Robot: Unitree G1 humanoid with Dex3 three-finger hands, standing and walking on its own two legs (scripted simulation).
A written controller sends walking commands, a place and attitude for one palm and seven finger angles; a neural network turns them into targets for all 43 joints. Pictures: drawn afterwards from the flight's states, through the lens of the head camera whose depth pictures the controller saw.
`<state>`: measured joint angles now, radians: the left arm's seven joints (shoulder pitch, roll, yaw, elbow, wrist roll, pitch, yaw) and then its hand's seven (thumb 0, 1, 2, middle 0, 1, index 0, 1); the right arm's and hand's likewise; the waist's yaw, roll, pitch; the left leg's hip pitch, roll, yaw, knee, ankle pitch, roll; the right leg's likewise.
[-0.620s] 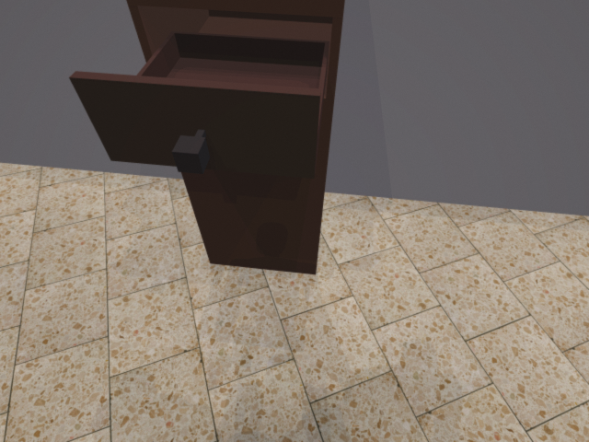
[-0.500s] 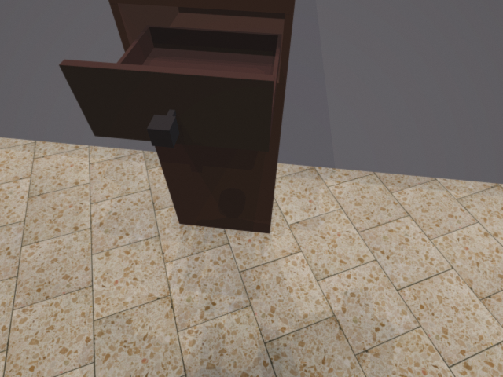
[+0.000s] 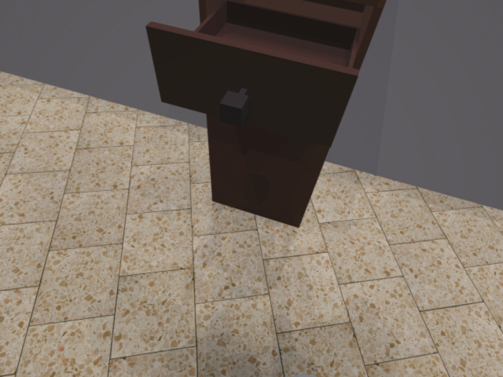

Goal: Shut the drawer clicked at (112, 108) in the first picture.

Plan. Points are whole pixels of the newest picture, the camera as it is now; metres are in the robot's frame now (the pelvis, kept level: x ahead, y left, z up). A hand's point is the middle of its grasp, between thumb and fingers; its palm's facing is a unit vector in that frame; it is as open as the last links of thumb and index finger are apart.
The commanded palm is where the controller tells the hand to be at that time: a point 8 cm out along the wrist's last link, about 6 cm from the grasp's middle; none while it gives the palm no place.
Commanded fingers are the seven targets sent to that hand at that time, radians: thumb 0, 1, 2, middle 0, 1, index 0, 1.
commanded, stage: stand and wait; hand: left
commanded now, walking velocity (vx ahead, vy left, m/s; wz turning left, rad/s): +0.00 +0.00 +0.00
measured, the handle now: (237, 102) +0.56 +0.07 +0.11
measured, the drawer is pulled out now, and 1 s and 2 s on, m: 0.28 0.28 0.28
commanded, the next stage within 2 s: look at it before walking up in 0.08 s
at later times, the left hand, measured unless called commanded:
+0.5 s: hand out of the picture +0.02 +0.11 -0.18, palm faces +0.01 -0.98 -0.19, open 7.3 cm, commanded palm none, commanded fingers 0.00 0.90 0.90 -0.20 -0.30 -0.20 -0.30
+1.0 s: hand out of the picture +0.04 +0.12 -0.18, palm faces +0.01 -0.98 -0.19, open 7.4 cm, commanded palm none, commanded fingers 0.00 0.90 0.90 -0.20 -0.30 -0.20 -0.30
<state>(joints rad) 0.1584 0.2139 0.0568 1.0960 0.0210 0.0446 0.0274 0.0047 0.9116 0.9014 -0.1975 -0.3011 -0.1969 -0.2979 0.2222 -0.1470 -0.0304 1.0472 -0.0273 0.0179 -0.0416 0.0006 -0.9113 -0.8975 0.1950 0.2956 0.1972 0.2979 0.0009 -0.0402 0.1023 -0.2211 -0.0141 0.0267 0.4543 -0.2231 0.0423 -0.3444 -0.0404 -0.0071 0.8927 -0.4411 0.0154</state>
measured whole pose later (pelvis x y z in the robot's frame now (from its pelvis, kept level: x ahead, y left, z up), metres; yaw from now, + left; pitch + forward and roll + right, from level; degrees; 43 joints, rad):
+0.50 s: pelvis +0.02 -0.06 +0.00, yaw +0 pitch -1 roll +0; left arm 0.22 0.14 0.01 1.17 0.01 0.00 0.03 0.01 0.92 0.90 -0.20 -0.30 -0.20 -0.30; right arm 0.23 -0.15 -0.03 1.12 -0.01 0.02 -0.03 0.00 -0.91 -0.90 0.19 0.30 0.20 0.30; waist -0.01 0.01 0.08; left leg -0.16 0.06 0.00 0.41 -0.23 -0.06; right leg -0.14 0.01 -0.01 0.43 -0.28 -0.02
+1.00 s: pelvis +0.03 -0.06 +0.00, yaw -3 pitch -1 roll +0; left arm 0.22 0.15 0.05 1.14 0.01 0.02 0.02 0.00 0.91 0.90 -0.20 -0.30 -0.20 -0.30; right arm 0.24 -0.14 -0.04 1.11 -0.01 0.03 -0.05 0.00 -0.91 -0.90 0.20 0.30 0.20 0.30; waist 0.00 0.00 0.08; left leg -0.17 0.09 0.03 0.47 -0.28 -0.06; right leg -0.16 0.04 0.02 0.46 -0.29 -0.02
